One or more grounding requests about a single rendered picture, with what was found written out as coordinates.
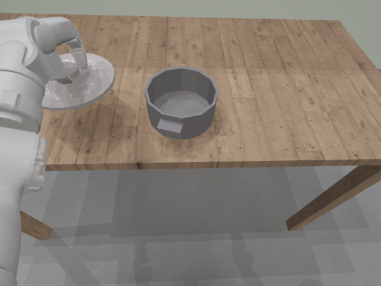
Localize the left robot forearm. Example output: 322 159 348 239
0 16 57 134

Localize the knob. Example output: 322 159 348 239
63 62 80 79

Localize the pot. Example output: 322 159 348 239
144 66 218 139

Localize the robot left upper arm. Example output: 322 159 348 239
0 126 47 286

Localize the lid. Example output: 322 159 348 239
41 53 115 111

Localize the table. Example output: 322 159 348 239
0 13 381 240

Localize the left robot hand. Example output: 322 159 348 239
39 17 88 84

